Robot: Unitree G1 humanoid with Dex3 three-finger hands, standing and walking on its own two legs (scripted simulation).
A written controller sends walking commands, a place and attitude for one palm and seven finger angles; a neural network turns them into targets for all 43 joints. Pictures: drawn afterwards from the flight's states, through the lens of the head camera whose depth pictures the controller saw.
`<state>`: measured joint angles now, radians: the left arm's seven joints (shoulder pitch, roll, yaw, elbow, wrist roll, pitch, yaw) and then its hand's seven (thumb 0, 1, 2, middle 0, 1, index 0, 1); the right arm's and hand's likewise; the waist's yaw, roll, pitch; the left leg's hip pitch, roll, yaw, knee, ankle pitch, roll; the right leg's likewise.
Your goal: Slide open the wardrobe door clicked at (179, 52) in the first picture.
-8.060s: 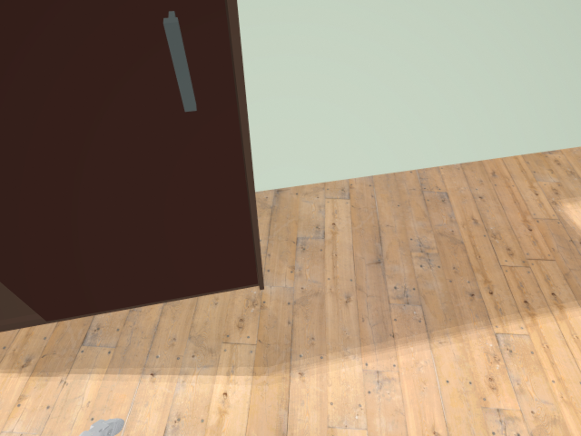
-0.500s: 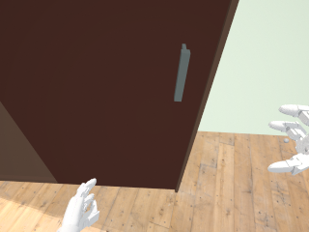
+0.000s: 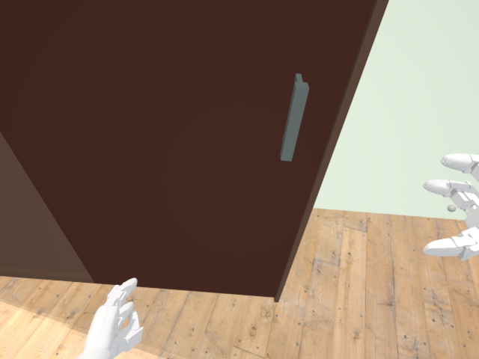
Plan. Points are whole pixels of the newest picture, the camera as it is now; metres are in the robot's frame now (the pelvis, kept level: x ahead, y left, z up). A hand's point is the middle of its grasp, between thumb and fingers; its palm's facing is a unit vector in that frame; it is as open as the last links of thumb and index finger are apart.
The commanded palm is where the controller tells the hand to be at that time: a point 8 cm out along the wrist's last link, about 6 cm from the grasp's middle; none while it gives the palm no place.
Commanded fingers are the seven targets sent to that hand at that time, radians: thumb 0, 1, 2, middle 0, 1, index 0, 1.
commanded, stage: raise the hand with hooked fingers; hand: right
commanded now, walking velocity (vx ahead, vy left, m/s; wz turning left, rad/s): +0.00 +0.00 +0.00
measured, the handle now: (292, 118) +0.52 -0.10 +0.17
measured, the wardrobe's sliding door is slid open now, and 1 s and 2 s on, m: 0.00 0.00 0.00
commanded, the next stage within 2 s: move the hooked fingers beside the handle in 0.10 s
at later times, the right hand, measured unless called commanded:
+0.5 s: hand (425, 196) +0.30 -0.26 +0.18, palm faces +0.12 +0.99 -0.04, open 14.0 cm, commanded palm +0.27 -0.30 +0.19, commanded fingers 0.00 0.50 -0.30 0.30 1.20 0.30 1.20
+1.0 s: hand (384, 170) +0.36 -0.22 +0.18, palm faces +0.09 +1.00 +0.00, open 14.0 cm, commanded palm +0.34 -0.26 +0.18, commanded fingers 0.00 0.50 -0.30 0.30 1.20 0.30 1.20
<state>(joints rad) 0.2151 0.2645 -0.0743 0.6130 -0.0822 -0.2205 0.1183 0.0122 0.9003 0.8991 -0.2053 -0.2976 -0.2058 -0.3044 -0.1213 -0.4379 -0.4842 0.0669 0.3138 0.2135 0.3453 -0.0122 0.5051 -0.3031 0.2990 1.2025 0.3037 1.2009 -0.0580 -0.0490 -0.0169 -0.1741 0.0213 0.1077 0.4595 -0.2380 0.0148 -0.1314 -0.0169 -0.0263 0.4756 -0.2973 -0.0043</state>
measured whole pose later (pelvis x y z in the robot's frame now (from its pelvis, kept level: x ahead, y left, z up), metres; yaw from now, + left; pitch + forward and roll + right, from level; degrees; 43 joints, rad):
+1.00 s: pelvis +0.00 -0.01 +0.00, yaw +1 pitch -1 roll +0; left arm 0.22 0.25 -0.07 0.64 -0.08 -0.15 0.11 0.01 0.90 0.90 -0.21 -0.30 -0.21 -0.30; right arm -0.40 -0.35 -0.31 0.28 0.23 0.21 0.19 -0.01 0.51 -0.30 0.30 1.20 0.30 1.20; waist -0.02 -0.03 -0.02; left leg -0.21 0.03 0.09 0.45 -0.22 0.01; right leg -0.16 -0.01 -0.04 0.46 -0.29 -0.01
